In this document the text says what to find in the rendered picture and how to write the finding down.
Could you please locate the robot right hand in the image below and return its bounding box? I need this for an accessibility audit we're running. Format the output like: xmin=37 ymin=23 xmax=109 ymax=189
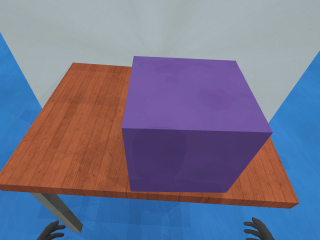
xmin=243 ymin=217 xmax=275 ymax=240

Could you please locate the table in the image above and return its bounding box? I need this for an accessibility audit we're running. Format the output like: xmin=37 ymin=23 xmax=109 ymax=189
xmin=0 ymin=62 xmax=299 ymax=233

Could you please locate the robot left hand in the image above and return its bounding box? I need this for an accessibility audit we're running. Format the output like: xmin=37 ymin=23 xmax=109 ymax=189
xmin=37 ymin=220 xmax=66 ymax=240

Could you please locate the carton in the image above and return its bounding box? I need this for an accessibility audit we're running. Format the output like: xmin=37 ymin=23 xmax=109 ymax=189
xmin=121 ymin=56 xmax=273 ymax=193

